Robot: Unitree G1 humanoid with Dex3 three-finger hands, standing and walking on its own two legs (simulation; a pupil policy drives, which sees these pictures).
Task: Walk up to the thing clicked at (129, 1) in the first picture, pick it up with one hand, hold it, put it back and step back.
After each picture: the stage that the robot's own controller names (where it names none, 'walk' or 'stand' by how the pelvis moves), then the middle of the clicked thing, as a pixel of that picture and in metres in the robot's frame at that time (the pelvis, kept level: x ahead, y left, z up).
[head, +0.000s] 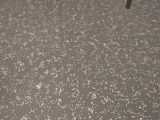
stand; (129, 0) +2.23 -0.78 -0.65
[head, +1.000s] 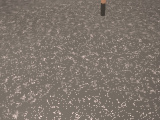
walk; (103, 7) +2.19 -0.24 -0.63
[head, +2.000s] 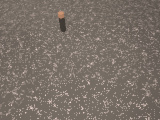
walk; (62, 22) +1.59 +0.24 -0.65
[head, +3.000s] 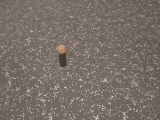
walk; (62, 56) +1.07 +0.21 -0.64
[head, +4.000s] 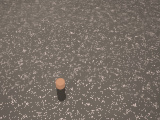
walk; (61, 90) +0.67 +0.15 -0.62
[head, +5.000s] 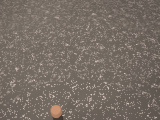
stand; (57, 117) +0.47 +0.17 -0.62
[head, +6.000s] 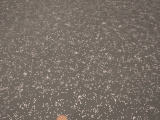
stand; out of the picture +0.43 +0.13 -0.65
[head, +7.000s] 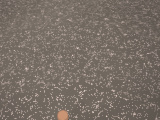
stand; out of the picture +0.44 +0.12 -0.65
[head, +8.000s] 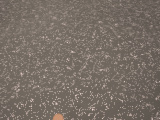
stand; out of the picture +0.44 +0.15 -0.66
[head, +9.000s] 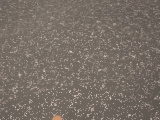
stand; out of the picture +0.42 +0.16 -0.66
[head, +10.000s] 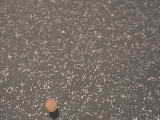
go down; (52, 109) +0.43 +0.16 -0.63
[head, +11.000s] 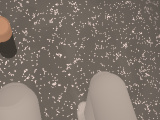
go down; (4, 40) +0.50 +0.22 -0.23
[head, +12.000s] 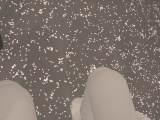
close in; out of the picture +0.49 +0.23 -0.20
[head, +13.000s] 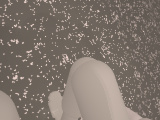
close; out of the picture +0.48 +0.27 -0.16
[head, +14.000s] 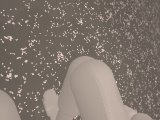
lift; out of the picture +0.47 +0.27 -0.17
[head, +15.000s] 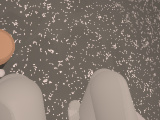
lift; out of the picture +0.37 +0.23 -0.10
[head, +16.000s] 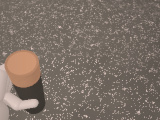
hold; (30, 88) +0.31 +0.15 +0.06
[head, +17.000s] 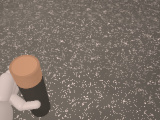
hold; (34, 90) +0.31 +0.15 +0.04
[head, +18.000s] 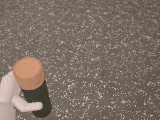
hold; (36, 92) +0.30 +0.15 +0.04
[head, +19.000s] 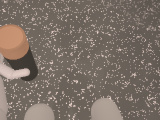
crouch; (21, 58) +0.41 +0.16 -0.03
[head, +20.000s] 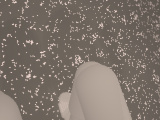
lower; out of the picture +0.47 +0.25 -0.13
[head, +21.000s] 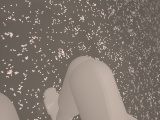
lower; out of the picture +0.46 +0.28 -0.17
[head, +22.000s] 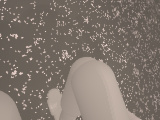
lower; out of the picture +0.46 +0.27 -0.16
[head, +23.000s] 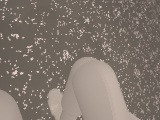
lower; out of the picture +0.46 +0.27 -0.16
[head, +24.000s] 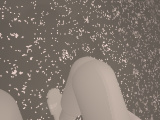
rest; out of the picture +0.45 +0.27 -0.17
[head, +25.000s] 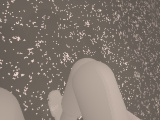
open; out of the picture +0.45 +0.26 -0.17
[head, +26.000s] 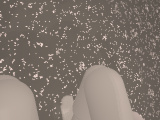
stand; out of the picture +0.46 +0.24 -0.19
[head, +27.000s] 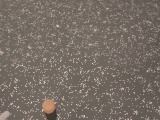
stand; (50, 111) +0.42 +0.15 -0.55
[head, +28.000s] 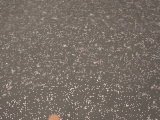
stand; out of the picture +0.41 +0.16 -0.60
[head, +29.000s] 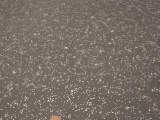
stand; out of the picture +0.41 +0.15 -0.60
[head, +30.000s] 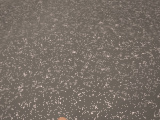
stand; out of the picture +0.42 +0.14 -0.65
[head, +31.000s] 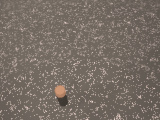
walk; (61, 96) +0.51 +0.15 -0.63
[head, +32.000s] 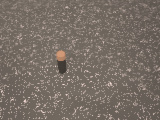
walk; (61, 62) +0.82 +0.14 -0.63
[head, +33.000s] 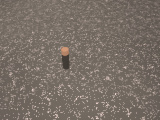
stand; (65, 58) +1.07 +0.16 -0.63
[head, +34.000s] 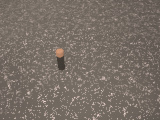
stand; (60, 60) +1.05 +0.18 -0.66
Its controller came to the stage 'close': yes
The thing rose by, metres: 0.69
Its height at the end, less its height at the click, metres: +0.00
